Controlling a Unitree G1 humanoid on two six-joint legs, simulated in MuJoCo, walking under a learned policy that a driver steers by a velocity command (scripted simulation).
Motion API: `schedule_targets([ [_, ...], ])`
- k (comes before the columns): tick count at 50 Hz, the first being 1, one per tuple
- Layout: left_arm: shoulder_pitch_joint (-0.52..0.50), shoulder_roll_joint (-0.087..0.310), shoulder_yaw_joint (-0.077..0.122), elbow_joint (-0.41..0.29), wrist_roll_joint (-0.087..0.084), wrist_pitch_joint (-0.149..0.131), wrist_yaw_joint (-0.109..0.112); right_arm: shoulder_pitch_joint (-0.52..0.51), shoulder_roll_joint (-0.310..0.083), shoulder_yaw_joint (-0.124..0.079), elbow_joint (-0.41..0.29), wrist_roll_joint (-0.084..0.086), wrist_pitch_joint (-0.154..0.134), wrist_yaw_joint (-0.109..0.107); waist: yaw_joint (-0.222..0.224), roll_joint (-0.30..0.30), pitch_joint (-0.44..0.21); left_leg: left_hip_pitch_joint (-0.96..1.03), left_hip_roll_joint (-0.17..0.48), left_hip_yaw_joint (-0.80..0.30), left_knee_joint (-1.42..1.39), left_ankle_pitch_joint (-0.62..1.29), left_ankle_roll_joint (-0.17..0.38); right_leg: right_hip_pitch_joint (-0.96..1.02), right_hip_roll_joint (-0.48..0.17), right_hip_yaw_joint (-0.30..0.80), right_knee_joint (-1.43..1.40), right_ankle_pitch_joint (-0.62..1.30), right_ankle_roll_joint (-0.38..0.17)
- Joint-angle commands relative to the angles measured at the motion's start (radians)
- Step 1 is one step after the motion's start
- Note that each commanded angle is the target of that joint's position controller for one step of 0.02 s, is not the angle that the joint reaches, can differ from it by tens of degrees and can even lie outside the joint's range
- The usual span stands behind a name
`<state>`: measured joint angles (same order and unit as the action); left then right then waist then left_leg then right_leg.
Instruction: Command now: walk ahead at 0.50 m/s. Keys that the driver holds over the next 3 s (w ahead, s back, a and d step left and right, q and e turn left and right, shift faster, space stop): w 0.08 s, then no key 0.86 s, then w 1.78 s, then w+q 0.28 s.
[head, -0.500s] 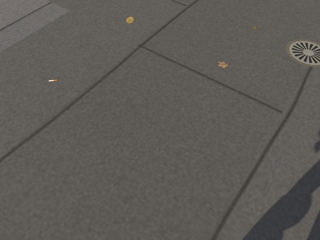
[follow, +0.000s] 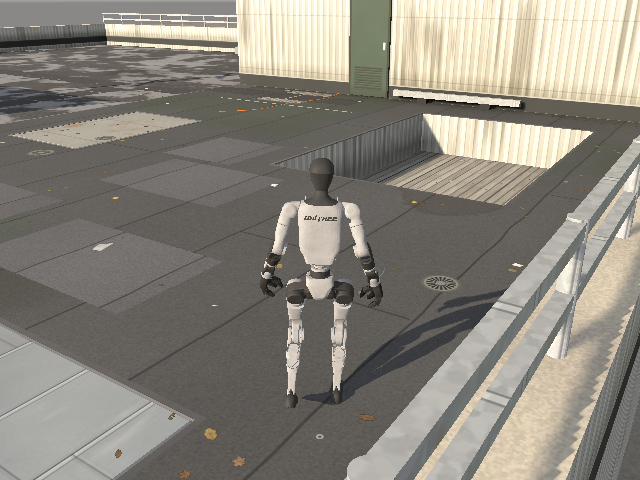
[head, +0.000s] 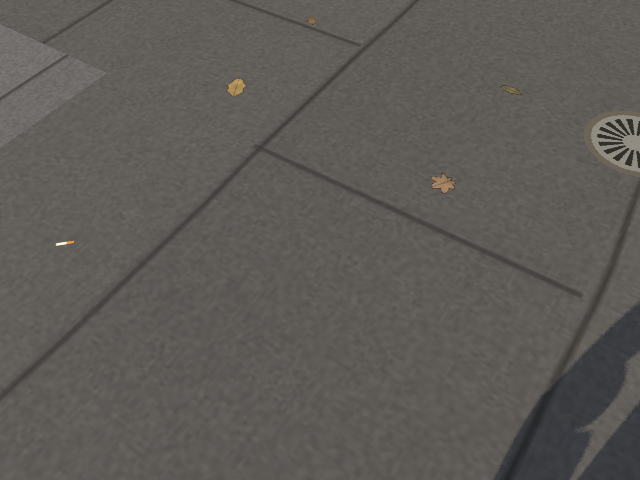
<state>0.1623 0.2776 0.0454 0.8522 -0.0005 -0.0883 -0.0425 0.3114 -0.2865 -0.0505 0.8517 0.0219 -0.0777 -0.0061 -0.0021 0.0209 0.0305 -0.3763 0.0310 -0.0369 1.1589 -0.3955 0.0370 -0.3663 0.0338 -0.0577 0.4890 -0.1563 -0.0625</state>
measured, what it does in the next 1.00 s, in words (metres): walks ahead: left foot, then right foot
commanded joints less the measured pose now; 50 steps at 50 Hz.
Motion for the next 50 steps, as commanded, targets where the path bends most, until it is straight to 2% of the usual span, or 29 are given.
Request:
schedule_targets([
  [1, 0.033, 0.1, 0.022, -0.038, 0.015, -0.016, 0.004, 0.002, -0.099, -0.03, -0.072, -0.006, -0.008, -0.005, 0.001, -0.103, -0.079, -0.223, 0.11, -0.051, -0.01, 0.103, 0.0, 0.232, -0.272, 0.353, -0.296, 0.063, -0.173],
  [3, 0.045, 0.117, 0.026, -0.025, 0.005, -0.024, 0.008, -0.008, -0.073, -0.024, -0.075, -0.01, 0.008, -0.007, -0.011, -0.096, -0.054, -0.231, 0.122, -0.037, -0.076, 0.13, -0.02, 0.189, -0.266, 0.288, -0.338, 0.124, -0.188],
  [5, 0.061, 0.14, 0.032, -0.014, 0.006, -0.022, 0.02, -0.074, -0.068, -0.022, -0.096, -0.02, 0.012, -0.01, -0.004, -0.075, -0.019, -0.279, 0.123, -0.025, -0.178, 0.212, -0.045, 0.186, -0.261, 0.232, -0.353, 0.264, -0.19],
  [7, 0.067, 0.145, 0.032, -0.006, 0.007, -0.012, 0.03, -0.113, -0.048, -0.015, -0.102, -0.027, 0.007, -0.007, -0.001, -0.071, -0.017, -0.237, 0.1, 0.001, -0.329, 0.318, -0.057, 0.179, -0.217, 0.127, -0.321, 0.494, -0.157],
  [9, 0.095, 0.149, 0.031, 0.006, 0.004, -0.003, 0.037, -0.175, -0.024, -0.005, -0.109, -0.026, -0.001, 0.001, 0.026, -0.08, -0.03, -0.154, 0.059, 0.04, -0.476, 0.445, -0.055, 0.172, -0.176, 0.057, -0.3, 0.554, -0.124],
  [10, 0.12, 0.153, 0.031, 0.017, 0.002, 0.002, 0.039, -0.204, -0.025, -0.004, -0.113, -0.023, -0.003, 0.006, 0.042, -0.082, -0.039, -0.13, 0.041, 0.048, -0.519, 0.496, -0.055, 0.19, -0.178, 0.054, -0.291, 0.545, -0.119],
  [13, 0.141, 0.154, 0.029, 0.04, -0.006, 0.022, 0.045, -0.248, -0.044, -0.008, -0.125, -0.022, -0.006, 0.019, 0.053, -0.1, -0.047, -0.111, 0.018, 0.028, -0.613, 0.501, -0.036, 0.282, -0.213, 0.081, -0.233, 0.515, -0.108],
  [15, 0.119, 0.16, 0.033, 0.045, -0.011, 0.035, 0.05, -0.225, -0.076, -0.018, -0.12, -0.03, -0.013, 0.027, 0.024, -0.108, -0.063, -0.072, 0.01, 0.015, -0.664, 0.449, -0.007, 0.329, -0.235, 0.111, -0.158, 0.502, -0.088],
  [16, 0.095, 0.158, 0.032, 0.045, -0.014, 0.041, 0.053, -0.166, -0.089, -0.025, -0.098, -0.036, -0.016, 0.026, -0.014, -0.1, -0.084, 0.005, -0.004, 0.026, -0.718, 0.485, 0.01, 0.331, -0.22, 0.107, -0.091, 0.504, -0.067],
  [17, 0.119, 0.139, 0.027, 0.048, -0.006, 0.042, 0.053, -0.099, -0.13, -0.039, -0.071, -0.045, -0.019, 0.02, -0.033, -0.063, -0.127, 0.133, 0.006, 0.023, -0.758, 0.669, 0.033, 0.313, -0.163, 0.086, 0.017, 0.482, -0.031],
  [18, 0.195, 0.094, 0.011, 0.04, 0.021, 0.032, 0.05, -0.051, -0.202, -0.052, -0.068, -0.061, -0.018, 0.014, -0.005, 0.06, -0.243, 0.392, 0.158, -0.108, -0.654, 1.088, 0.104, 0.164, -0.094, 0.057, 0.203, 0.228, 0.017],
  [19, 0.307, 0.014, -0.018, 0.068, 0.019, 0.028, 0.043, -0.021, -0.161, -0.038, -0.058, -0.063, 0.0, 0.008, 0.005, 0.222, -0.372, 0.608, 0.345, -0.319, -0.642, 1.204, 0.274, -0.036, -0.011, 0.057, 0.457, -0.328, 0.078],
  [20, 0.272, 0.071, -0.006, 0.077, -0.004, 0.037, 0.039, -0.002, -0.089, -0.018, -0.049, -0.04, 0.014, 0.013, -0.025, 0.184, -0.401, 0.569, 0.352, -0.38, -0.69, 1.024, 0.3, -0.083, -0.018, 0.126, 0.566, -0.567, 0.096],
  [21, 0.2, 0.119, 0.008, 0.056, -0.019, 0.052, 0.042, -0.053, -0.086, -0.013, -0.05, -0.028, 0.019, 0.018, -0.025, 0.123, -0.306, 0.463, 0.311, -0.344, -0.739, 0.807, 0.262, -0.127, -0.049, 0.142, 0.606, -0.549, 0.098],
  [22, 0.147, 0.115, 0.012, 0.049, -0.02, 0.071, 0.053, -0.122, -0.076, -0.008, -0.058, -0.031, 0.022, 0.017, -0.011, 0.074, -0.223, 0.354, 0.276, -0.301, -0.779, 0.647, 0.225, -0.144, -0.074, 0.129, 0.591, -0.505, 0.104],
  [23, 0.128, 0.108, 0.015, 0.045, -0.012, 0.091, 0.064, -0.189, -0.075, -0.005, -0.064, -0.036, 0.024, 0.015, 0.011, 0.069, -0.165, 0.238, 0.255, -0.269, -0.824, 0.508, 0.2, -0.116, -0.099, 0.129, 0.53, -0.456, 0.111],
  [25, 0.144, 0.087, 0.013, 0.055, -0.004, 0.118, 0.081, -0.267, -0.083, -0.011, -0.064, -0.051, 0.035, 0.008, 0.048, 0.131, -0.124, 0.069, 0.192, -0.195, -0.891, 0.325, 0.162, 0.019, -0.1, 0.099, 0.379, -0.373, 0.121],
  [27, 0.172, 0.064, 0.009, 0.079, 0.002, 0.123, 0.086, -0.275, -0.077, -0.01, -0.052, -0.052, 0.041, 0.002, 0.055, 0.135, -0.144, 0.02, 0.167, -0.144, -0.906, 0.265, 0.156, 0.127, -0.085, 0.073, 0.259, -0.258, 0.113],
  [29, 0.188, 0.052, 0.008, 0.099, 0.01, 0.123, 0.08, -0.283, -0.075, -0.009, -0.035, -0.035, 0.046, -0.003, 0.069, 0.114, -0.151, -0.017, 0.146, -0.109, -0.903, 0.117, 0.133, 0.228, -0.07, 0.043, 0.112, -0.082, 0.091],
  [30, 0.182, 0.053, 0.009, 0.103, 0.02, 0.124, 0.076, -0.273, -0.067, -0.006, -0.023, -0.028, 0.048, -0.005, 0.069, 0.102, -0.138, -0.041, 0.127, -0.096, -0.903, 0.002, 0.103, 0.266, -0.063, 0.033, 0.056, -0.035, 0.076],
  [31, 0.161, 0.062, 0.009, 0.094, 0.034, 0.124, 0.074, -0.248, -0.045, 0.001, -0.005, -0.029, 0.05, -0.005, 0.061, 0.076, -0.107, -0.063, 0.103, -0.086, -0.902, -0.099, 0.057, 0.271, -0.085, 0.059, 0.005, -0.015, 0.055],
  [32, 0.132, 0.093, 0.01, 0.074, 0.036, 0.122, 0.077, -0.231, -0.041, 0.004, 0.007, -0.035, 0.052, -0.005, 0.038, 0.032, -0.055, -0.066, 0.073, -0.068, -0.868, -0.138, 0.016, 0.223, -0.143, 0.123, -0.072, -0.081, 0.026],
  [33, 0.1, 0.143, 0.022, 0.082, 0.019, 0.117, 0.078, -0.213, -0.039, -0.001, 0.005, -0.034, 0.056, -0.008, -0.009, -0.089, -0.005, 0.024, 0.011, -0.002, -0.841, -0.059, -0.015, 0.058, -0.142, 0.128, -0.09, -0.29, 0.002],
  [34, 0.072, 0.105, 0.015, 0.081, 0.016, 0.104, 0.076, -0.229, -0.047, -0.001, 0.013, -0.041, 0.057, -0.014, -0.002, -0.111, 0.014, 0.124, 0.004, 0.008, -0.786, 0.034, -0.025, -0.035, -0.13, 0.13, -0.135, -0.369, 0.011],
  [35, 0.059, 0.08, 0.008, 0.086, 0.02, 0.091, 0.076, -0.221, -0.045, -0.003, 0.019, -0.038, 0.057, -0.017, -0.013, -0.128, 0.011, 0.171, 0.004, 0.011, -0.758, 0.1, -0.017, -0.057, -0.131, 0.131, -0.156, -0.349, 0.031],
  [39, 0.085, 0.073, 0.005, 0.109, 0.009, 0.06, 0.073, -0.195, -0.042, -0.004, 0.063, -0.033, 0.057, -0.018, -0.002, -0.079, -0.025, 0.187, 0.01, 0.011, -0.727, 0.265, 0.014, 0.039, -0.112, 0.105, -0.11, -0.137, 0.062],
  [47, 0.118, 0.068, 0.0, 0.139, 0.004, 0.07, 0.076, -0.201, -0.045, -0.006, 0.126, -0.023, 0.068, -0.016, 0.012, -0.024, -0.06, 0.224, 0.011, 0.018, -0.692, 0.444, 0.011, 0.119, -0.097, 0.08, -0.07, 0.053, 0.055],
  [48, 0.138, 0.062, 0.0, 0.151, 0.002, 0.072, 0.076, -0.185, -0.038, -0.005, 0.142, -0.022, 0.071, -0.017, 0.014, -0.026, -0.08, 0.232, -0.003, 0.035, -0.686, 0.355, 0.012, 0.132, -0.09, 0.073, -0.08, -0.033, 0.05],
  [50, 0.138, 0.087, 0.01, 0.153, -0.008, 0.079, 0.078, -0.184, -0.046, -0.011, 0.155, -0.012, 0.077, -0.019, 0.012, -0.062, -0.026, 0.168, -0.045, 0.075, -0.641, 0.029, 0.016, 0.095, -0.098, 0.103, -0.108, -0.315, 0.006],
])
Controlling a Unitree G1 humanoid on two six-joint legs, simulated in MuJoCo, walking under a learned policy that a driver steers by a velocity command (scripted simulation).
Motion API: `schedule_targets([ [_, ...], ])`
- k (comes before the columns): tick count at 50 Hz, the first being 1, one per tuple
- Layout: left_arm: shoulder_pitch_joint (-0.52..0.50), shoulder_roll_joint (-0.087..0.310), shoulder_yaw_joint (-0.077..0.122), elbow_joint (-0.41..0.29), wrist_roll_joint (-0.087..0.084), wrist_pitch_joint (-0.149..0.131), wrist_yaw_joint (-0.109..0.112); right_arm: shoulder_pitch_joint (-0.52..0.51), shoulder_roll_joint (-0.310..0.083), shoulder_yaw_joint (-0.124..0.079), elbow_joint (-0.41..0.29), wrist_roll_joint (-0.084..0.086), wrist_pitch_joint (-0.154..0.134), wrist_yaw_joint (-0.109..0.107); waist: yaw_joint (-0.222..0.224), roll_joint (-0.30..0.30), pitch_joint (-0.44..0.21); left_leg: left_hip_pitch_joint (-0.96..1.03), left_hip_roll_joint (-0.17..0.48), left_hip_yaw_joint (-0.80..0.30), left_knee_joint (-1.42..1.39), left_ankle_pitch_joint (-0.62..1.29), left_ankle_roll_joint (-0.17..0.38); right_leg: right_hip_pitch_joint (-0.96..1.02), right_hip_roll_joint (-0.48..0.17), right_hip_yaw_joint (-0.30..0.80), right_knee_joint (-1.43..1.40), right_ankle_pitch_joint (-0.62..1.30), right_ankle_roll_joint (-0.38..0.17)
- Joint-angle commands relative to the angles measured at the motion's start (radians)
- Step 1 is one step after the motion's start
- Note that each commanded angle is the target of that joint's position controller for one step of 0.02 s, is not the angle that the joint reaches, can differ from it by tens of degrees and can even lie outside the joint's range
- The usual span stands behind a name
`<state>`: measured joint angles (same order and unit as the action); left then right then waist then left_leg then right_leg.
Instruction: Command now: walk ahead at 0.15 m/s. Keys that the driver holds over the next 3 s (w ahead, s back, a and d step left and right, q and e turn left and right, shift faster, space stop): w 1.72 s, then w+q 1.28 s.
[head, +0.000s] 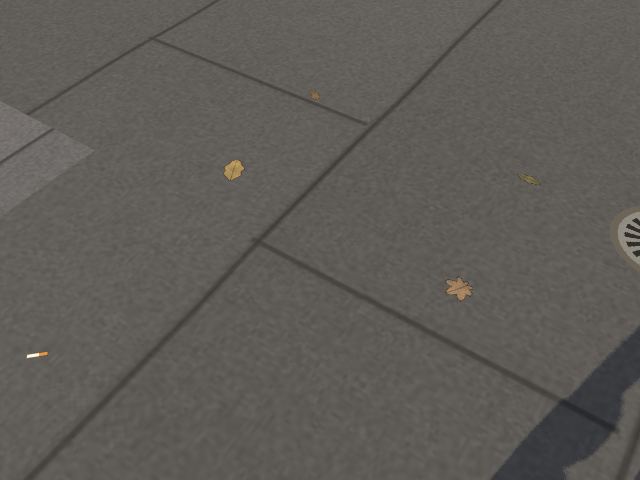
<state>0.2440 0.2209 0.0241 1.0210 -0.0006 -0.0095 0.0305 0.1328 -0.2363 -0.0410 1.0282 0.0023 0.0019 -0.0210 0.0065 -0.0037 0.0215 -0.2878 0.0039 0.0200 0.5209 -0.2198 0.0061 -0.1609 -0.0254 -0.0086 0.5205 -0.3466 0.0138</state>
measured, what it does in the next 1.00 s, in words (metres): walks ahead: right foot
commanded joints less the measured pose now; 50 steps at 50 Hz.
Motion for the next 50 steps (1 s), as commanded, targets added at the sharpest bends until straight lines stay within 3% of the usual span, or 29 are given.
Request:
schedule_targets([
  [1, 0.058, 0.155, 0.035, -0.021, -0.012, -0.001, 0.006, -0.019, -0.099, -0.022, -0.024, 0.009, -0.006, -0.004, 0.007, -0.059, 0.033, 0.009, -0.027, 0.023, 0.017, -0.259, 0.048, -0.124, -0.067, 0.1, -0.168, -0.247, -0.1],
  [3, 0.11, 0.185, 0.047, -0.015, -0.023, -0.019, 0.006, -0.06, -0.082, -0.02, -0.04, 0.014, -0.034, 0.005, 0.029, -0.123, 0.108, -0.142, -0.037, 0.047, 0.119, -0.248, 0.047, -0.07, -0.18, 0.264, -0.254, -0.364, -0.17],
  [5, 0.12, 0.203, 0.058, -0.007, -0.029, -0.043, 0.005, -0.081, -0.07, -0.019, -0.053, 0.019, -0.068, 0.02, 0.023, -0.169, 0.156, -0.223, -0.002, 0.028, 0.173, -0.17, 0.068, -0.022, -0.289, 0.39, -0.28, -0.263, -0.226],
  [7, 0.069, 0.179, 0.055, -0.023, -0.029, -0.054, -0.002, 0.0, -0.073, -0.025, -0.025, 0.027, -0.089, 0.033, -0.033, -0.154, 0.126, -0.1, 0.001, 0.029, 0.068, -0.146, 0.09, -0.042, -0.259, 0.312, -0.21, -0.082, -0.195],
  [8, 0.011, 0.171, 0.053, -0.045, -0.028, -0.055, -0.006, 0.103, -0.093, -0.037, 0.018, 0.03, -0.092, 0.034, -0.083, -0.123, 0.092, 0.078, -0.006, 0.015, -0.005, -0.101, 0.102, -0.133, -0.199, 0.225, -0.137, -0.001, -0.154],
  [9, -0.058, 0.14, 0.044, -0.087, -0.029, -0.063, -0.007, 0.21, -0.169, -0.062, 0.051, 0.03, -0.096, 0.032, -0.126, 0.023, 0.067, 0.23, 0.083, -0.173, -0.12, -0.132, 0.155, -0.268, -0.072, 0.066, 0.092, 0.153, -0.082],
  [10, -0.061, 0.092, 0.034, -0.12, -0.017, -0.08, -0.004, 0.343, -0.275, -0.093, 0.085, 0.032, -0.097, 0.037, -0.157, 0.288, -0.011, 0.451, 0.273, -0.546, -0.256, -0.09, 0.273, -0.474, 0.058, -0.052, 0.445, 0.043, -0.007],
  [11, -0.078, 0.117, 0.042, -0.13, -0.025, -0.095, -0.006, 0.342, -0.198, -0.062, 0.08, 0.012, -0.107, 0.042, -0.142, 0.235, -0.03, 0.506, 0.362, -0.69, -0.298, 0.004, 0.308, -0.613, 0.054, 0.062, 0.653, -0.205, -0.014],
  [12, -0.063, 0.123, 0.046, -0.124, -0.046, -0.104, -0.016, 0.285, -0.143, -0.042, 0.066, 0.006, -0.117, 0.042, -0.099, 0.146, 0.003, 0.487, 0.356, -0.597, -0.267, 0.063, 0.282, -0.664, 0.002, 0.108, 0.746, -0.169, -0.045],
  [13, -0.055, 0.111, 0.045, -0.114, -0.052, -0.108, -0.022, 0.245, -0.123, -0.034, 0.048, 0.004, -0.122, 0.044, -0.075, 0.096, 0.003, 0.466, 0.323, -0.496, -0.265, 0.083, 0.253, -0.678, -0.038, 0.101, 0.751, -0.086, -0.069],
  [14, -0.071, 0.116, 0.051, -0.114, -0.046, -0.108, -0.026, 0.22, -0.105, -0.024, 0.04, 0.007, -0.122, 0.046, -0.061, 0.058, 0.035, 0.431, 0.296, -0.404, -0.281, 0.14, 0.229, -0.69, -0.071, 0.085, 0.701, -0.012, -0.078],
  [16, -0.082, 0.111, 0.06, -0.119, -0.031, -0.097, -0.034, 0.22, -0.079, -0.009, 0.041, 0.003, -0.111, 0.041, -0.045, 0.078, 0.034, 0.364, 0.238, -0.275, -0.318, 0.227, 0.19, -0.609, -0.101, 0.051, 0.595, 0.079, -0.07],
  [21, -0.25, 0.049, 0.038, -0.185, -0.022, -0.077, -0.041, 0.236, -0.146, -0.015, 0.032, -0.004, -0.094, 0.007, -0.063, 0.066, 0.083, 0.239, 0.197, -0.141, -0.403, 0.26, 0.189, -0.524, -0.071, -0.014, 0.239, 0.257, -0.012],
  [23, -0.311, 0.054, 0.033, -0.204, -0.026, -0.076, -0.048, 0.264, -0.158, -0.02, 0.036, 0.0, -0.094, 0.004, -0.079, 0.085, 0.096, 0.206, 0.19, -0.107, -0.425, 0.231, 0.183, -0.457, -0.044, -0.041, 0.131, 0.33, -0.013],
  [26, -0.365, 0.075, 0.033, -0.23, -0.032, -0.076, -0.06, 0.306, -0.151, -0.026, 0.056, 0.015, -0.091, 0.004, -0.079, 0.088, 0.123, 0.262, 0.232, -0.097, -0.424, 0.242, 0.177, -0.444, -0.042, -0.022, 0.056, 0.366, -0.042],
  [29, -0.329, 0.118, 0.049, -0.236, -0.03, -0.082, -0.07, 0.284, -0.168, -0.039, 0.052, 0.016, -0.081, 0.003, -0.026, 0.092, 0.079, 0.355, 0.263, -0.072, -0.325, 0.47, 0.149, -0.364, -0.017, -0.027, 0.017, 0.311, -0.089],
  [30, -0.261, 0.144, 0.063, -0.221, -0.028, -0.082, -0.069, 0.269, -0.179, -0.043, 0.046, 0.014, -0.076, 0.003, 0.017, 0.108, 0.024, 0.365, 0.256, -0.054, -0.235, 0.65, 0.135, -0.257, 0.014, -0.05, 0.023, 0.287, -0.107],
  [31, -0.11, 0.176, 0.085, -0.175, -0.028, -0.079, -0.064, 0.255, -0.169, -0.04, 0.04, 0.009, -0.067, 0.003, 0.094, 0.108, -0.065, 0.328, 0.218, -0.02, -0.059, 0.771, 0.112, -0.065, 0.047, -0.072, 0.026, 0.274, -0.132],
  [32, 0.075, 0.22, 0.106, -0.125, -0.026, -0.075, -0.056, 0.248, -0.147, -0.03, 0.024, -0.001, -0.063, 0.003, 0.169, 0.078, -0.177, 0.157, 0.17, 0.004, 0.196, 0.643, 0.08, 0.217, -0.025, 0.013, 0.048, 0.243, -0.172],
  [33, 0.202, 0.32, 0.126, -0.096, -0.004, -0.071, -0.053, 0.372, -0.017, 0.007, 0.008, -0.002, -0.077, 0.014, 0.122, -0.179, -0.353, -0.221, -0.003, 0.026, 0.625, 0.143, 0.012, 0.584, -0.3, 0.495, -0.046, -0.01, -0.334],
  [34, 0.191, 0.252, 0.1, -0.092, -0.009, -0.073, -0.059, 0.341, -0.034, 0.006, 0.017, 0.014, -0.106, 0.024, 0.123, -0.216, -0.398, -0.346, -0.053, -0.129, 0.801, -0.332, 0.027, 0.574, -0.367, 0.795, -0.255, -0.159, -0.355],
  [35, 0.083, 0.203, 0.081, -0.106, -0.015, -0.081, -0.06, 0.233, -0.121, -0.019, -0.023, 0.045, -0.125, 0.029, 0.1, -0.176, -0.218, -0.447, 0.01, -0.139, 0.869, -0.287, 0.051, 0.428, -0.335, 0.67, -0.28, -0.183, -0.295],
  [36, -0.014, 0.164, 0.068, -0.13, -0.011, -0.088, -0.062, 0.167, -0.138, -0.022, -0.043, 0.051, -0.133, 0.024, 0.069, -0.103, -0.12, -0.437, 0.067, -0.111, 0.837, -0.191, 0.066, 0.266, -0.301, 0.523, -0.299, -0.097, -0.265],
  [37, -0.078, 0.133, 0.058, -0.135, -0.001, -0.094, -0.067, 0.144, -0.133, -0.029, -0.044, 0.037, -0.129, 0.014, 0.032, -0.048, -0.058, -0.387, 0.108, -0.093, 0.771, -0.114, 0.066, 0.115, -0.261, 0.401, -0.325, 0.019, -0.246],
  [39, -0.118, 0.097, 0.047, -0.131, 0.01, -0.103, -0.074, 0.194, -0.093, -0.034, -0.031, 0.021, -0.1, 0.005, -0.029, -0.082, -0.04, -0.261, 0.154, -0.102, 0.678, -0.049, 0.064, -0.037, -0.201, 0.268, -0.369, 0.112, -0.222],
  [41, -0.08, 0.112, 0.049, -0.111, 0.007, -0.106, -0.067, 0.186, -0.071, -0.035, -0.037, 0.018, -0.08, 0.001, -0.039, -0.074, -0.016, -0.26, 0.162, -0.086, 0.614, -0.026, 0.051, -0.091, -0.188, 0.21, -0.408, 0.15, -0.238],
  [43, -0.033, 0.148, 0.055, -0.095, 0.008, -0.107, -0.05, 0.102, -0.087, -0.041, -0.071, 0.01, -0.074, -0.002, -0.029, -0.054, 0.02, -0.351, 0.171, -0.086, 0.509, 0.064, 0.028, -0.076, -0.194, 0.191, -0.437, 0.177, -0.251],
  [45, 0.016, 0.158, 0.056, -0.082, 0.006, -0.103, -0.036, 0.025, -0.09, -0.044, -0.098, 0.001, -0.077, 0.002, -0.01, -0.041, 0.033, -0.418, 0.167, -0.084, 0.39, 0.176, 0.01, -0.031, -0.194, 0.171, -0.444, 0.218, -0.246],
  [50, 0.108, 0.167, 0.055, -0.056, -0.008, -0.094, -0.02, -0.143, -0.061, -0.029, -0.147, 0.009, -0.092, 0.023, 0.042, -0.041, 0.054, -0.377, 0.113, -0.031, 0.124, 0.362, -0.001, 0.024, -0.163, 0.075, -0.44, 0.272, -0.21],
])
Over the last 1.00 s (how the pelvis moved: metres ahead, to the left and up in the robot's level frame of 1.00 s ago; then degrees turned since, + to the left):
0.28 0.02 0.00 0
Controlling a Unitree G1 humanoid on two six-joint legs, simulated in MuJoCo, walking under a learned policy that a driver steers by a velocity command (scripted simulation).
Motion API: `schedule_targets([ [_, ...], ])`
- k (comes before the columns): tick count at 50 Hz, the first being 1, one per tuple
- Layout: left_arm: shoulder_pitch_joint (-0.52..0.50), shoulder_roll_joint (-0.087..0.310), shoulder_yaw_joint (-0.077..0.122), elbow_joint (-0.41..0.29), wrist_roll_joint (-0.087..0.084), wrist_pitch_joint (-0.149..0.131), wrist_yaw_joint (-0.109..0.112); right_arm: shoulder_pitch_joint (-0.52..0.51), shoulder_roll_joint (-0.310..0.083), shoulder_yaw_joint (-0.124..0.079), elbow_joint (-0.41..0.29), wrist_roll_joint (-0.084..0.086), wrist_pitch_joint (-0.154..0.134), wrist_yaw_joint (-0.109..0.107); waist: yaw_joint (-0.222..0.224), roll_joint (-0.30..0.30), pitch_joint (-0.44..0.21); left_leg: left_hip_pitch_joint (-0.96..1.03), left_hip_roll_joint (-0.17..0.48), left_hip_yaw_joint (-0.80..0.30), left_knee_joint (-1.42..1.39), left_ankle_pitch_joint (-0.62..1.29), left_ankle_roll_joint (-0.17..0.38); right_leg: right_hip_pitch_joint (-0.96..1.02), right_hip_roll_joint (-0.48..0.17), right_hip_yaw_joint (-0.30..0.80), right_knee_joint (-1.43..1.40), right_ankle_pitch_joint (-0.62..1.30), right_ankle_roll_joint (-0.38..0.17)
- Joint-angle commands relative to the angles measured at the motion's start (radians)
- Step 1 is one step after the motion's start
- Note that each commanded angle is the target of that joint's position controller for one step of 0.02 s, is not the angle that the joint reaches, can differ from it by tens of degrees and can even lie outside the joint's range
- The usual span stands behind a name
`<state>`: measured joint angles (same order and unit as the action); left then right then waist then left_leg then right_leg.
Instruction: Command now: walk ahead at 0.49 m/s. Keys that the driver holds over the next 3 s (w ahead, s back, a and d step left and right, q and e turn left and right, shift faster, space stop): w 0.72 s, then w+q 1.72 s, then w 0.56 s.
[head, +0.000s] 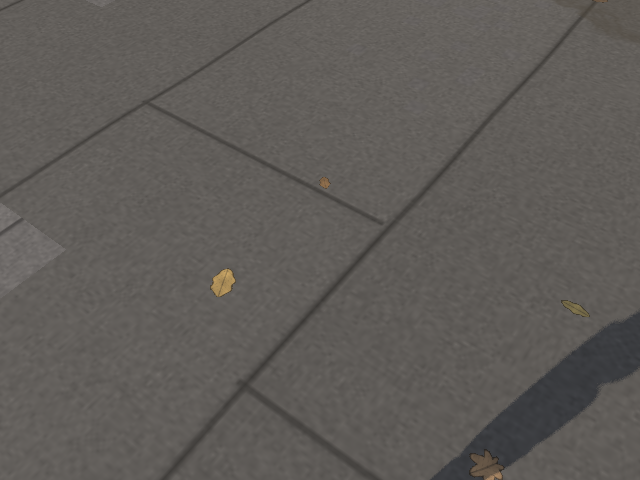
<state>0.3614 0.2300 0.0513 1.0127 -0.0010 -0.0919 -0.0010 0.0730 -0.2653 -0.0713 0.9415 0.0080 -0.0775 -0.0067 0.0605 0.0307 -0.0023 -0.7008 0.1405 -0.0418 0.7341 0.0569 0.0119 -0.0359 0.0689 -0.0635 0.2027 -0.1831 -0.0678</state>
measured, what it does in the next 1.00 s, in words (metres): walks ahead: left foot, then right foot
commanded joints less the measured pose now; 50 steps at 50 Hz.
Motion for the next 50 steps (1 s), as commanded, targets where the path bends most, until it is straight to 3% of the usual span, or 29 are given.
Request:
schedule_targets([
  [1, 0.012, 0.159, 0.029, -0.038, -0.01, -0.009, 0.012, -0.112, -0.03, 0.005, -0.07, 0.006, -0.013, 0.014, -0.002, -0.073, 0.086, 0.034, -0.03, 0.035, -0.12, 0.085, -0.007, -0.073, -0.264, 0.125, -0.115, 0.114, -0.128],
  [4, 0.061, 0.165, 0.035, -0.013, -0.014, 0.008, 0.014, -0.181, -0.034, 0.013, -0.104, 0.012, -0.02, 0.033, 0.015, -0.072, 0.106, 0.007, -0.043, 0.033, -0.191, 0.025, 0.008, 0.043, -0.304, 0.12, -0.065, 0.156, -0.126],
  [6, 0.064, 0.177, 0.042, -0.007, -0.017, 0.019, 0.017, -0.185, -0.052, 0.012, -0.119, 0.014, -0.026, 0.044, -0.001, -0.086, 0.099, 0.027, -0.054, 0.035, -0.225, -0.053, 0.031, 0.106, -0.335, 0.128, -0.017, 0.228, -0.114],
  [8, 0.033, 0.194, 0.049, -0.015, -0.017, 0.029, 0.018, -0.098, -0.094, -0.005, -0.105, 0.015, -0.031, 0.047, -0.058, -0.12, 0.04, 0.177, -0.1, 0.073, -0.242, -0.13, 0.062, 0.131, -0.335, 0.116, 0.091, 0.486, -0.092],
  [9, 0.013, 0.184, 0.045, -0.022, -0.016, 0.035, 0.017, 0.039, -0.131, -0.027, -0.063, 0.013, -0.032, 0.044, -0.131, -0.119, -0.042, 0.363, -0.136, 0.104, -0.259, -0.128, 0.088, 0.106, -0.292, 0.078, 0.252, 0.642, -0.069],
  [10, 0.014, 0.152, 0.029, -0.039, -0.007, 0.037, 0.017, 0.234, -0.193, -0.052, -0.01, 0.005, -0.032, 0.036, -0.201, -0.085, -0.181, 0.668, -0.065, 0.025, -0.214, -0.117, 0.138, -0.048, -0.24, 0.04, 0.503, 0.557, -0.036],
  [11, 0.129, 0.039, -0.005, -0.056, 0.002, 0.018, 0.004, 0.381, -0.299, -0.08, 0.021, -0.009, -0.024, 0.03, -0.174, 0.149, -0.349, 1.091, 0.204, -0.434, -0.255, -0.269, 0.306, -0.474, -0.077, -0.001, 0.918, 0.146, 0.047],
  [12, 0.099, 0.052, -0.007, -0.047, -0.01, -0.01, 0.0, 0.389, -0.228, -0.055, 0.026, -0.001, -0.021, 0.032, -0.182, 0.205, -0.406, 1.143, 0.262, -0.708, -0.424, -0.363, 0.338, -0.634, -0.01, 0.144, 1.087, -0.38, 0.046],
  [13, 0.0, 0.143, 0.019, -0.076, -0.041, -0.03, -0.003, 0.301, -0.17, -0.035, 0.014, 0.006, -0.024, 0.03, -0.176, 0.159, -0.26, 1.035, 0.221, -0.567, -0.436, -0.39, 0.276, -0.734, -0.077, 0.18, 1.158, -0.345, 0.021],
  [14, -0.07, 0.155, 0.02, -0.095, -0.049, -0.038, 0.0, 0.21, -0.131, -0.024, -0.013, 0.002, -0.026, 0.028, -0.151, 0.094, -0.162, 0.885, 0.186, -0.424, -0.452, -0.326, 0.241, -0.736, -0.136, 0.148, 1.129, -0.251, 0.008],
  [15, -0.105, 0.15, 0.026, -0.097, -0.037, -0.036, 0.008, 0.142, -0.096, -0.012, -0.022, -0.007, -0.028, 0.03, -0.12, 0.035, -0.084, 0.731, 0.149, -0.32, -0.489, -0.245, 0.223, -0.696, -0.176, 0.128, 1.058, -0.173, 0.008],
  [16, -0.094, 0.14, 0.034, -0.094, -0.027, -0.023, 0.013, 0.109, -0.068, -0.003, -0.024, -0.017, -0.033, 0.033, -0.083, 0.048, -0.051, 0.627, 0.114, -0.249, -0.521, -0.195, 0.205, -0.627, -0.209, 0.135, 0.997, -0.122, 0.009],
  [18, -0.057, 0.091, 0.03, -0.084, -0.021, 0.003, 0.014, 0.112, -0.063, -0.001, -0.012, -0.018, -0.035, 0.036, -0.049, 0.058, -0.029, 0.532, 0.088, -0.183, -0.574, -0.154, 0.212, -0.557, -0.225, 0.128, 0.937, -0.088, 0.018],
  [20, -0.094, 0.085, 0.031, -0.101, -0.015, 0.015, 0.017, 0.144, -0.1, -0.008, 0.003, -0.015, -0.039, 0.026, -0.044, 0.038, 0.004, 0.509, 0.087, -0.137, -0.608, -0.092, 0.227, -0.596, -0.233, 0.118, 0.859, -0.027, 0.038],
  [23, -0.204, 0.085, 0.032, -0.138, -0.005, 0.014, 0.014, 0.19, -0.118, -0.011, 0.018, -0.011, -0.033, 0.007, -0.066, 0.02, 0.032, 0.542, 0.072, -0.079, -0.625, -0.028, 0.216, -0.663, -0.229, 0.11, 0.673, 0.138, 0.063],
  [27, -0.35, 0.062, 0.019, -0.174, -0.013, 0.006, -0.003, 0.255, -0.127, -0.011, 0.037, 0.0, -0.027, -0.002, -0.111, 0.025, 0.062, 0.558, 0.036, -0.003, -0.638, -0.047, 0.183, -0.599, -0.179, 0.058, 0.437, 0.302, 0.063],
  [31, -0.445, 0.072, 0.012, -0.212, -0.02, 0.0, -0.025, 0.325, -0.134, -0.017, 0.072, 0.008, -0.009, -0.006, -0.134, 0.024, 0.094, 0.706, 0.095, -0.01, -0.586, -0.032, 0.178, -0.638, -0.163, 0.067, 0.34, 0.258, 0.04],
  [34, -0.415, 0.108, 0.021, -0.219, -0.021, -0.008, -0.039, 0.313, -0.154, -0.028, 0.076, 0.01, 0.008, -0.011, -0.091, 0.043, 0.066, 0.791, 0.132, -0.015, -0.496, 0.134, 0.152, -0.569, -0.137, 0.056, 0.305, 0.143, 0.001],
  [35, -0.348, 0.132, 0.034, -0.204, -0.02, -0.01, -0.038, 0.291, -0.162, -0.031, 0.07, 0.01, 0.013, -0.012, -0.049, 0.059, 0.022, 0.793, 0.121, -0.001, -0.417, 0.301, 0.139, -0.46, -0.105, 0.028, 0.299, 0.114, -0.016],
  [36, -0.201, 0.169, 0.056, -0.157, -0.016, -0.009, -0.034, 0.272, -0.148, -0.025, 0.063, 0.009, 0.019, -0.012, 0.025, 0.049, -0.063, 0.756, 0.074, 0.036, -0.247, 0.421, 0.115, -0.262, -0.071, 0.0, 0.286, 0.124, -0.041],
  [37, -0.012, 0.234, 0.079, -0.112, -0.004, -0.009, -0.025, 0.284, -0.109, -0.008, 0.045, -0.002, 0.021, -0.01, 0.086, -0.02, -0.204, 0.563, 0.016, 0.065, 0.031, 0.247, 0.084, 0.061, -0.191, 0.133, 0.325, 0.138, -0.095],
  [38, 0.084, 0.32, 0.099, -0.089, 0.004, -0.004, -0.021, 0.405, 0.017, 0.029, 0.036, -0.006, 0.002, 0.0, 0.039, -0.265, -0.341, 0.146, -0.174, 0.084, 0.427, -0.303, 0.011, 0.427, -0.443, 0.602, 0.234, -0.05, -0.249],
  [39, 0.085, 0.236, 0.071, -0.093, -0.004, -0.003, -0.021, 0.371, -0.04, 0.018, 0.051, 0.014, -0.023, 0.006, 0.065, -0.259, -0.39, 0.028, -0.183, -0.078, 0.584, -0.627, 0.022, 0.438, -0.482, 0.792, 0.109, -0.156, -0.256],
  [40, -0.002, 0.189, 0.055, -0.104, -0.008, -0.007, -0.018, 0.283, -0.115, -0.005, 0.022, 0.045, -0.036, 0.009, 0.055, -0.206, -0.232, -0.059, -0.128, -0.092, 0.634, -0.577, 0.04, 0.313, -0.456, 0.634, 0.097, -0.157, -0.202],
  [41, -0.083, 0.154, 0.044, -0.123, -0.003, -0.011, -0.015, 0.221, -0.122, -0.007, 0.007, 0.048, -0.039, 0.003, 0.026, -0.136, -0.142, -0.042, -0.066, -0.063, 0.598, -0.482, 0.049, 0.162, -0.42, 0.487, 0.074, -0.098, -0.164],
  [42, -0.144, 0.121, 0.035, -0.125, 0.006, -0.017, -0.018, 0.191, -0.11, -0.013, 0.003, 0.037, -0.032, -0.005, -0.005, -0.099, -0.072, 0.0, -0.03, -0.054, 0.527, -0.411, 0.048, 0.021, -0.384, 0.387, 0.033, -0.04, -0.139],
  [44, -0.189, 0.08, 0.024, -0.116, 0.019, -0.027, -0.022, 0.237, -0.068, -0.019, 0.02, 0.03, 0.003, -0.009, -0.06, -0.134, -0.031, 0.109, 0.007, -0.067, 0.454, -0.337, 0.051, -0.115, -0.334, 0.248, -0.029, 0.03, -0.109],
  [46, -0.172, 0.099, 0.03, -0.098, 0.018, -0.033, -0.016, 0.238, -0.036, -0.018, 0.015, 0.03, 0.025, -0.009, -0.074, -0.117, 0.0, 0.099, 0.013, -0.067, 0.416, -0.293, 0.045, -0.153, -0.327, 0.164, -0.068, 0.102, -0.116],
  [50, -0.136, 0.131, 0.04, -0.081, 0.024, -0.031, 0.009, 0.143, -0.039, -0.026, -0.028, 0.017, 0.029, -0.002, -0.065, -0.084, 0.038, -0.011, -0.001, -0.083, 0.24, -0.096, 0.025, -0.106, -0.317, 0.039, -0.093, 0.207, -0.106],
])
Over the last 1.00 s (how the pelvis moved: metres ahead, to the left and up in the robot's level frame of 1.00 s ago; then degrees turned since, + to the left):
0.44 -0.04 0.01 0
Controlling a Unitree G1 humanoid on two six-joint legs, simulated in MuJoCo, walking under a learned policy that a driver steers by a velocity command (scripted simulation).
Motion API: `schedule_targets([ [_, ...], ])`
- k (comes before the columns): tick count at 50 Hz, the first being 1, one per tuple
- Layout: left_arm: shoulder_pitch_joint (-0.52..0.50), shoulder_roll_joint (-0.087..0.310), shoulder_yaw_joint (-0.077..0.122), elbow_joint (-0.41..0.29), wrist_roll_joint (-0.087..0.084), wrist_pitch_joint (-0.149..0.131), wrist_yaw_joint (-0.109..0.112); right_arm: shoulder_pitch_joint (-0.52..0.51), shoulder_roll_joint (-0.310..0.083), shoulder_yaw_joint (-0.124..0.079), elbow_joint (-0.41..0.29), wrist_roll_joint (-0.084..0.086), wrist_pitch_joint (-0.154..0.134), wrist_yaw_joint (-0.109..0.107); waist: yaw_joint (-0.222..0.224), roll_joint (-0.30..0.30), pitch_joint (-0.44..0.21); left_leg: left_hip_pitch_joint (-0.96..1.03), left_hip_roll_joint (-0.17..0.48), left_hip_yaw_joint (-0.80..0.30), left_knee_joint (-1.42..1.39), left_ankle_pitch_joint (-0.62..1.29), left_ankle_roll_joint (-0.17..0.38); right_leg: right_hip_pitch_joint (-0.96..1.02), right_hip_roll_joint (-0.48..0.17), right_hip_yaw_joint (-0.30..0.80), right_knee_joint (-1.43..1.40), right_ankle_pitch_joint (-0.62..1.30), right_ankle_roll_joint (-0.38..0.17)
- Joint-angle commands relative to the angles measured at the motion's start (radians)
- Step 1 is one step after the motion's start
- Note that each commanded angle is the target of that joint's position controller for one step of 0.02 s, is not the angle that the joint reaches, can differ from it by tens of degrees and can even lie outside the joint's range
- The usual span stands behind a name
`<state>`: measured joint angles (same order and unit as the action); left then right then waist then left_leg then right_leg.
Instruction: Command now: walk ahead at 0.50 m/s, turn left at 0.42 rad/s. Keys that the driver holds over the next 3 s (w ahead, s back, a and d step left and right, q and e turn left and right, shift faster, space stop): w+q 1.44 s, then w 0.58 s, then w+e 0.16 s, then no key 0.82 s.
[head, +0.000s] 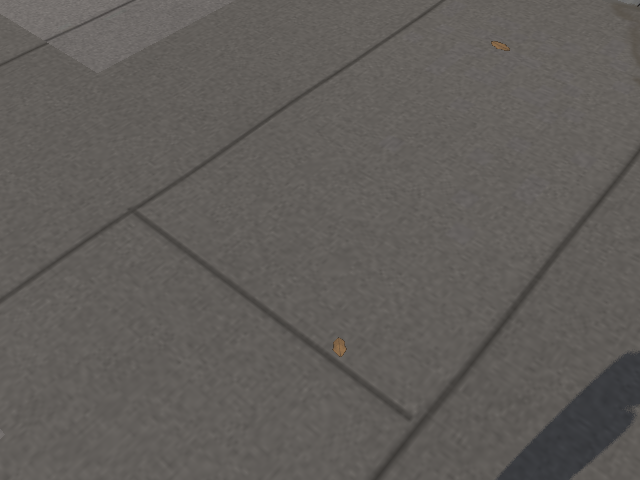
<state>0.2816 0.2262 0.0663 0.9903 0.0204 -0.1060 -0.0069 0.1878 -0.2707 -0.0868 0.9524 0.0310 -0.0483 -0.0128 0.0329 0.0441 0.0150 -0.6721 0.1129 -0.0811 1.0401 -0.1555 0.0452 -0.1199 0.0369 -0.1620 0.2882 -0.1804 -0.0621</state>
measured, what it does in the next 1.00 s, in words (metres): walks ahead, turning left: left foot, then right foot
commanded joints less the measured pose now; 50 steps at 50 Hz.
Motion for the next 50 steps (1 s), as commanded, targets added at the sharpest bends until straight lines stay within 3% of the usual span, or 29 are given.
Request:
schedule_targets([
  [1, -0.055, 0.138, 0.025, -0.059, 0.002, -0.015, 0.02, 0.006, -0.031, -0.009, -0.048, -0.008, -0.003, 0.01, -0.034, -0.097, 0.025, -0.034, 0.021, -0.03, -0.125, 0.168, -0.01, -0.016, -0.276, 0.103, -0.18, 0.22, -0.103],
  [5, 0.0, 0.157, 0.029, -0.047, -0.01, -0.004, 0.035, -0.136, -0.004, 0.008, -0.106, -0.014, -0.006, 0.035, 0.014, -0.075, 0.07, -0.022, 0.005, 0.063, -0.31, 0.259, -0.005, 0.042, -0.279, 0.01, -0.192, 0.248, -0.084],
  [9, 0.063, 0.178, 0.039, -0.029, -0.024, 0.028, 0.037, -0.228, -0.001, 0.016, -0.174, -0.01, -0.003, 0.061, 0.036, -0.072, 0.096, -0.08, -0.02, 0.12, -0.394, 0.148, 0.023, 0.219, -0.329, -0.033, -0.104, 0.405, -0.078],
  [12, 0.025, 0.221, 0.051, -0.05, -0.035, 0.049, 0.046, -0.17, -0.049, -0.006, -0.199, -0.007, 0.001, 0.077, -0.031, -0.131, 0.022, 0.088, -0.106, 0.206, -0.398, -0.006, 0.073, 0.261, -0.338, -0.073, 0.08, 0.874, -0.05],
  [13, 0.008, 0.235, 0.054, -0.059, -0.036, 0.058, 0.049, -0.076, -0.086, -0.025, -0.186, -0.002, 0.002, 0.077, -0.088, -0.147, -0.032, 0.213, -0.146, 0.224, -0.401, -0.044, 0.098, 0.246, -0.33, -0.081, 0.22, 0.986, -0.037],
  [14, -0.017, 0.236, 0.052, -0.069, -0.04, 0.061, 0.05, 0.08, -0.142, -0.056, -0.151, 0.001, 0.002, 0.068, -0.174, -0.131, -0.114, 0.444, -0.183, 0.214, -0.482, 0.021, 0.137, 0.162, -0.294, -0.098, 0.429, 0.938, -0.006],
  [15, -0.01, 0.21, 0.041, -0.091, -0.023, 0.051, 0.049, 0.223, -0.236, -0.09, -0.121, -0.003, 0.012, 0.043, -0.22, -0.009, -0.208, 0.745, -0.049, -0.024, -0.518, 0.002, 0.198, -0.093, -0.244, -0.099, 0.746, 0.58, 0.042],
  [16, 0.058, 0.059, -0.003, -0.147, -0.007, 0.013, 0.028, 0.173, -0.31, -0.097, -0.148, 0.002, 0.007, 0.037, -0.094, 0.232, -0.291, 1.055, 0.201, -0.626, -0.653, -0.109, 0.41, -0.544, 0.005, 0.027, 1.125, -0.346, 0.109],
  [17, -0.046, 0.136, 0.009, -0.172, -0.049, -0.039, 0.008, 0.218, -0.232, -0.068, -0.153, -0.016, 0.0, 0.039, -0.157, 0.106, -0.363, 1.097, 0.223, -0.729, -0.759, -0.14, 0.398, -0.662, -0.013, 0.252, 1.185, -0.375, 0.074],
  [18, -0.125, 0.159, 0.014, -0.197, -0.08, -0.06, 0.0, 0.191, -0.17, -0.052, -0.153, -0.024, -0.012, 0.036, -0.159, 0.064, -0.244, 1.014, 0.19, -0.563, -0.752, -0.07, 0.346, -0.721, -0.066, 0.256, 1.147, -0.303, 0.042],
  [19, -0.127, 0.151, 0.013, -0.19, -0.067, -0.065, 0.004, 0.116, -0.132, -0.042, -0.164, -0.019, -0.023, 0.04, -0.102, -0.04, -0.147, 0.847, 0.142, -0.43, -0.752, 0.035, 0.305, -0.679, -0.116, 0.254, 1.031, -0.228, 0.035],
  [20, -0.129, 0.167, 0.025, -0.178, -0.036, -0.057, 0.013, 0.049, -0.094, -0.03, -0.182, -0.016, -0.027, 0.038, -0.065, -0.055, -0.107, 0.715, 0.103, -0.337, -0.763, 0.119, 0.275, -0.603, -0.147, 0.248, 0.935, -0.194, 0.042],
  [21, -0.109, 0.171, 0.032, -0.175, -0.027, -0.042, 0.013, 0.014, -0.083, -0.023, -0.199, -0.023, -0.028, 0.033, -0.033, -0.042, -0.084, 0.617, 0.082, -0.299, -0.785, 0.172, 0.272, -0.533, -0.163, 0.251, 0.893, -0.169, 0.053],
  [24, -0.125, 0.14, 0.029, -0.197, -0.01, -0.008, 0.017, 0.03, -0.132, -0.032, -0.208, -0.019, -0.031, 0.015, -0.009, -0.041, -0.046, 0.48, 0.055, -0.235, -0.826, 0.257, 0.272, -0.488, -0.16, 0.222, 0.735, -0.109, 0.103],
  [26, -0.207, 0.12, 0.02, -0.227, -0.005, -0.002, 0.02, 0.057, -0.161, -0.04, -0.207, -0.016, -0.028, 0.002, -0.032, -0.024, -0.021, 0.432, 0.019, -0.185, -0.831, 0.253, 0.249, -0.485, -0.137, 0.205, 0.578, 0.019, 0.126],
  [29, -0.314, 0.096, 0.007, -0.258, -0.012, -0.007, 0.01, 0.097, -0.16, -0.041, -0.203, -0.011, -0.019, -0.004, -0.08, 0.018, -0.008, 0.388, -0.037, -0.139, -0.811, 0.157, 0.193, -0.406, -0.08, 0.189, 0.34, 0.232, 0.125],
  [31, -0.362, 0.105, 0.007, -0.28, -0.024, -0.011, 0.003, 0.135, -0.158, -0.041, -0.192, -0.009, -0.015, -0.003, -0.105, 0.036, -0.007, 0.401, -0.025, -0.172, -0.793, 0.103, 0.176, -0.372, -0.056, 0.193, 0.271, 0.286, 0.12],
  [34, -0.373, 0.148, 0.017, -0.298, -0.031, -0.023, -0.008, 0.163, -0.143, -0.038, -0.186, -0.004, -0.007, -0.006, -0.1, 0.055, -0.018, 0.501, 0.013, -0.261, -0.705, 0.053, 0.16, -0.364, -0.049, 0.229, 0.201, 0.22, 0.096],
  [36, -0.325, 0.172, 0.026, -0.293, -0.033, -0.036, -0.014, 0.154, -0.145, -0.038, -0.195, -0.009, 0.0, -0.012, -0.066, 0.087, -0.028, 0.538, 0.028, -0.312, -0.637, 0.079, 0.146, -0.305, -0.044, 0.226, 0.179, 0.133, 0.069],
  [37, -0.244, 0.187, 0.036, -0.271, -0.029, -0.042, -0.012, 0.14, -0.131, -0.033, -0.205, -0.012, 0.002, -0.012, -0.02, 0.092, -0.058, 0.529, -0.001, -0.308, -0.57, 0.127, 0.125, -0.197, -0.037, 0.208, 0.144, 0.13, 0.045],
  [38, -0.118, 0.226, 0.051, -0.25, -0.011, -0.048, -0.007, 0.125, -0.088, -0.016, -0.223, -0.017, -0.002, -0.009, 0.041, 0.062, -0.158, 0.461, -0.054, -0.26, -0.392, 0.137, 0.091, 0.014, -0.115, 0.267, 0.169, 0.124, -0.002],
  [39, 0.036, 0.304, 0.071, -0.234, 0.007, -0.045, 0.001, 0.195, -0.034, 0.0, -0.249, -0.014, -0.008, -0.008, 0.058, -0.119, -0.317, 0.2, -0.168, -0.136, -0.062, -0.071, 0.021, 0.372, -0.334, 0.559, 0.162, 0.024, -0.113],
  [40, 0.087, 0.307, 0.075, -0.203, -0.01, -0.029, -0.007, 0.272, -0.044, 0.009, -0.266, 0.007, -0.015, -0.008, 0.028, -0.401, -0.39, -0.05, -0.192, -0.081, 0.181, -0.452, -0.009, 0.513, -0.481, 0.955, 0.045, -0.222, -0.211],
  [41, 0.034, 0.212, 0.049, -0.23, -0.025, -0.022, -0.006, 0.232, -0.143, -0.012, -0.25, 0.014, -0.013, -0.007, 0.044, -0.26, -0.259, -0.14, -0.125, -0.11, 0.283, -0.395, -0.016, 0.42, -0.453, 0.897, 0.009, -0.38, -0.178],
  [42, -0.015, 0.17, 0.036, -0.241, -0.023, -0.011, -0.001, 0.14, -0.167, -0.019, -0.266, 0.005, -0.006, -0.006, 0.053, -0.171, -0.147, -0.149, -0.088, -0.069, 0.298, -0.312, -0.019, 0.287, -0.411, 0.732, 0.002, -0.33, -0.134],
  [43, -0.065, 0.156, 0.029, -0.241, -0.013, -0.004, -0.001, 0.094, -0.155, -0.02, -0.279, -0.006, -0.003, -0.005, 0.031, -0.12, -0.071, -0.115, -0.055, -0.05, 0.258, -0.247, -0.019, 0.151, -0.368, 0.613, -0.023, -0.211, -0.117],
  [44, -0.095, 0.133, 0.021, -0.238, -0.007, -0.002, 0.001, 0.08, -0.141, -0.024, -0.286, -0.012, 0.002, -0.003, 0.007, -0.129, -0.033, -0.08, -0.024, -0.053, 0.208, -0.206, -0.016, 0.066, -0.334, 0.526, -0.046, -0.121, -0.108],
  [46, -0.108, 0.128, 0.021, -0.226, -0.008, -0.008, 0.001, 0.099, -0.097, -0.019, -0.291, 0.0, 0.015, 0.005, -0.019, -0.16, -0.014, -0.019, 0.007, -0.034, 0.154, -0.174, -0.017, -0.017, -0.302, 0.405, -0.096, -0.028, -0.106],
  [50, -0.084, 0.179, 0.039, -0.201, -0.013, -0.017, 0.004, 0.043, -0.07, -0.009, -0.332, -0.007, 0.025, 0.009, -0.018, -0.116, -0.007, -0.071, 0.025, -0.022, 0.016, -0.049, -0.04, 0.008, -0.317, 0.261, -0.142, 0.148, -0.137],
])
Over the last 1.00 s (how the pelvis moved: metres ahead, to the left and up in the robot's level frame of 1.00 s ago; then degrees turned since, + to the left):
0.59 0.00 0.00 6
